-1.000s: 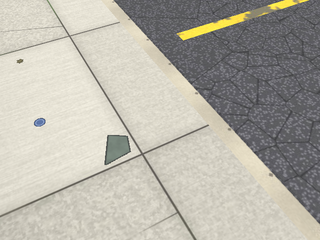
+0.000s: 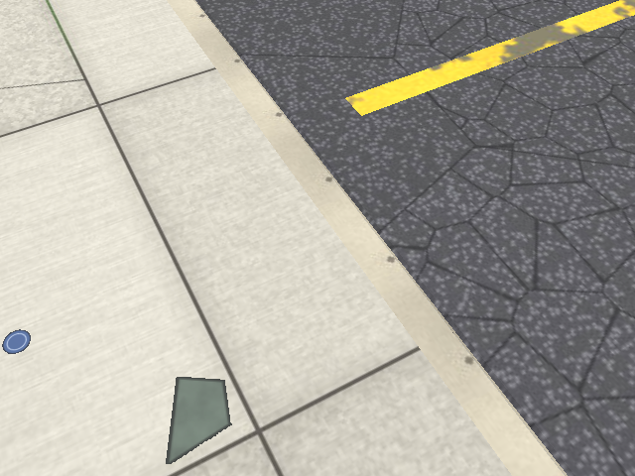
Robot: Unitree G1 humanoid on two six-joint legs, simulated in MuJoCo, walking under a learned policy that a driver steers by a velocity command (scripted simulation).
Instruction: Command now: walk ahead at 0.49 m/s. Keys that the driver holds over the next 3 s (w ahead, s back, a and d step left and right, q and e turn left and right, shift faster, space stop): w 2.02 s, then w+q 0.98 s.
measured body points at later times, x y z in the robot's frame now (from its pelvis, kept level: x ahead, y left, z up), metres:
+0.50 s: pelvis +0.28 -0.04 +0.00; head +0.32 -0.04 +0.45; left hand +0.49 +0.17 -0.10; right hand +0.17 -0.27 -0.14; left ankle +0.09 +0.04 -0.71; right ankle +0.40 -0.11 -0.72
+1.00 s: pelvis +0.54 -0.03 +0.02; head +0.57 -0.03 +0.47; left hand +0.43 +0.19 -0.13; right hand +0.75 -0.24 -0.09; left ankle +0.69 +0.07 -0.70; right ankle +0.40 -0.12 -0.72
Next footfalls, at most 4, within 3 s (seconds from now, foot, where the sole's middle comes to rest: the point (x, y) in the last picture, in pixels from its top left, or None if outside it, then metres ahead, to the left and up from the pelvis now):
0.48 right None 0.44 -0.12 -0.75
1.04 left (314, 350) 0.73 0.06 -0.75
1.62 right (382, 245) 1.04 -0.11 -0.75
2.20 left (316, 164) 1.33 0.07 -0.75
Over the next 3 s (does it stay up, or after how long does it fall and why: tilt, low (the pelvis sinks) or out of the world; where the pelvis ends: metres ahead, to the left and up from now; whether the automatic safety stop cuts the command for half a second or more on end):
stays up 1.60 0.05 0.03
